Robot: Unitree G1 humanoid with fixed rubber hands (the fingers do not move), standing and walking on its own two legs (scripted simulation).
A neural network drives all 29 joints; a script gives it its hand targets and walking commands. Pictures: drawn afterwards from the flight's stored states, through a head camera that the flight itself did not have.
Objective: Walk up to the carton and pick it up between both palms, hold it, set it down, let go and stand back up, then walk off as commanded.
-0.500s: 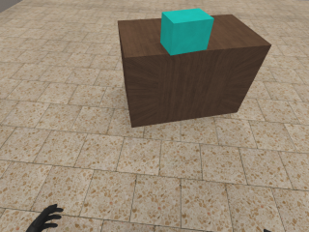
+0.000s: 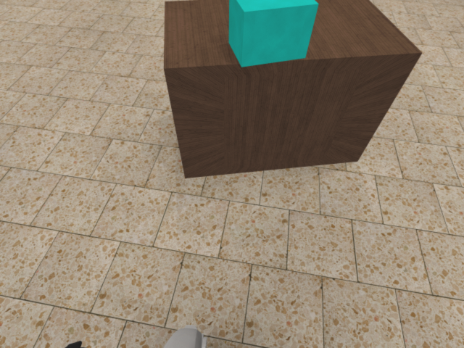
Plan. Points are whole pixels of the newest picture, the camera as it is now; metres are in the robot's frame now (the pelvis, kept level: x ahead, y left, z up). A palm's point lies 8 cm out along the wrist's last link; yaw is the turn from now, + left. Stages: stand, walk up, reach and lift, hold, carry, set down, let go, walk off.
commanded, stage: walk up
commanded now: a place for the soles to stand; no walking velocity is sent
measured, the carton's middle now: (269, 25) +1.11 -0.13 +0.00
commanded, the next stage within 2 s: none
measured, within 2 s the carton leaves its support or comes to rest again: neither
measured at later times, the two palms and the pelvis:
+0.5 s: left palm (121, 321) +0.19 +0.20 -0.08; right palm out of the picture +0.13 -0.45 -0.08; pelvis +0.07 -0.11 -0.01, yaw +0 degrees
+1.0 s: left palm (155, 317) +0.20 +0.15 -0.10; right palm out of the picture +0.20 -0.51 -0.05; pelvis +0.12 -0.17 +0.00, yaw +4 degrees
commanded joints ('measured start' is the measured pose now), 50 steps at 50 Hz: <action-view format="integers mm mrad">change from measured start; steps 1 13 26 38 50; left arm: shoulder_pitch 54 -71 47 46 -54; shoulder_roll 223 217 316 250 241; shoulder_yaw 149 135 162 139 138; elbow -52 -19 -3 -38 3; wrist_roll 62 54 38 47 49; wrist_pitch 2 34 -27 -7 22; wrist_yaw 31 -29 21 26 -25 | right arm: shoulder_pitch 33 94 4 70 92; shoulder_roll -165 -342 -261 -176 -359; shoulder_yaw -10 -72 -25 -12 -77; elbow -57 -26 -31 -46 -19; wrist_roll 24 -10 32 18 -11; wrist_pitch -31 -46 -15 -53 -46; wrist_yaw -29 -39 -34 -21 -22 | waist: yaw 75 -31 68 40 -38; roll -131 163 -76 -118 202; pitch -138 28 -47 -131 57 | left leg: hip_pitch -9 298 -243 78 242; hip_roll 28 287 66 34 304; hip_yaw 136 -327 -29 131 -367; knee -322 -611 270 -345 -674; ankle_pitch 56 -23 -12 3 -300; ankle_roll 59 261 26 75 260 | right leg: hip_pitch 375 -317 296 224 -346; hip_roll -259 -96 -302 -268 -101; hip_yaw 319 157 599 354 131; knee -196 274 -391 -194 283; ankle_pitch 774 -22 335 601 2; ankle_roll -65 77 -31 -118 74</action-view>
